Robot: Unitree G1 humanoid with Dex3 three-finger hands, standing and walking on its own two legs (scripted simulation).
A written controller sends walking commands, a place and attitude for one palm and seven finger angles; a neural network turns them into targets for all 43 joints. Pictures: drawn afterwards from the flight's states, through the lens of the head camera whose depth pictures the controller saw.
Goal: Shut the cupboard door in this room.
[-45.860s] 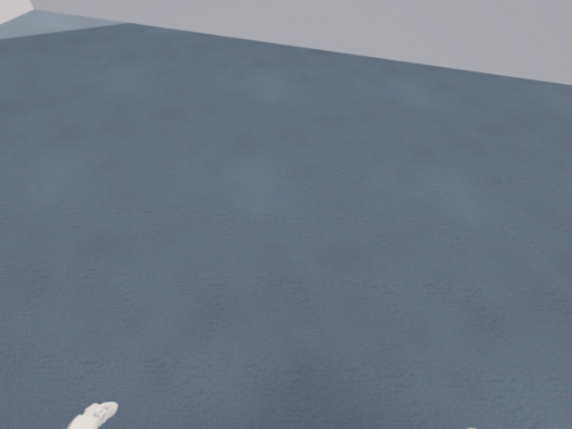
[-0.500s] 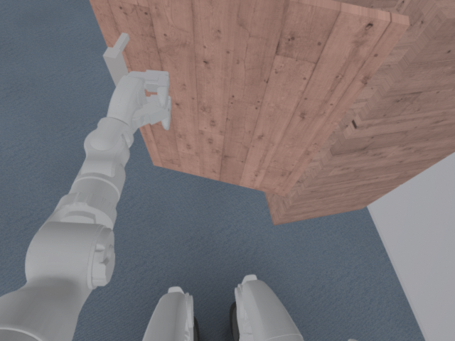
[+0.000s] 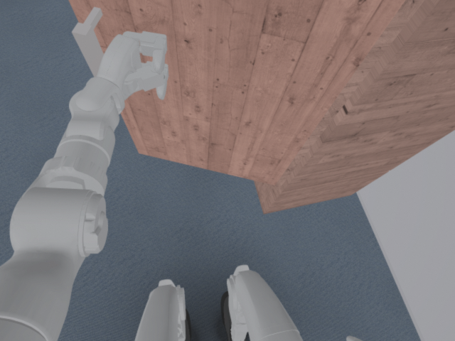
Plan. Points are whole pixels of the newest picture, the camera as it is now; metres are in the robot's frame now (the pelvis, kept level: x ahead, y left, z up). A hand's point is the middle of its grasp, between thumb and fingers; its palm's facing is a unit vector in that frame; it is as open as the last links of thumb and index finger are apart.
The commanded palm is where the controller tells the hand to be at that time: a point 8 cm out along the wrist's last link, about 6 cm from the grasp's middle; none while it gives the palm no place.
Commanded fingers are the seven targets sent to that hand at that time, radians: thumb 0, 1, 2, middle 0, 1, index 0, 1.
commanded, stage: push the door shut along its arc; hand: left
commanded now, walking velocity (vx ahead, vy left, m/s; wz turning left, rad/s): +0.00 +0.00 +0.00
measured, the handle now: (103, 56) +0.58 +0.14 +0.08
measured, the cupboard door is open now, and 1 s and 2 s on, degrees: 64 56 56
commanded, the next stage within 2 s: pull the fist back off the door in 0.18 s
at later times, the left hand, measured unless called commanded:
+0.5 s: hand (174, 59) +0.57 +0.03 +0.08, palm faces +0.01 -1.00 +0.08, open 3.1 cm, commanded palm +0.54 +0.06 +0.08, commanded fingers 0.00 0.90 0.90 -1.30 -1.50 -1.30 -1.50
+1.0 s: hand (176, 106) +0.48 +0.03 +0.06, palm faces -0.04 -1.00 -0.04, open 3.1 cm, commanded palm +0.46 +0.08 +0.08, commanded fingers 0.00 0.90 0.90 -1.30 -1.50 -1.30 -1.50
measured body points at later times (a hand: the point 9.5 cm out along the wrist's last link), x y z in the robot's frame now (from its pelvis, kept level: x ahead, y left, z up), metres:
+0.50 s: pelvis +0.00 +0.01 -0.01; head +0.17 +0.01 +0.41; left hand +0.56 +0.08 +0.07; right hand -0.02 -0.24 -0.12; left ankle +0.03 +0.10 -0.61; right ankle +0.05 -0.08 -0.61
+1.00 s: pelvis +0.02 -0.01 +0.03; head +0.14 -0.01 +0.46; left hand +0.48 +0.08 +0.07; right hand +0.06 -0.28 -0.09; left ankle +0.03 +0.10 -0.61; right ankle +0.05 -0.08 -0.61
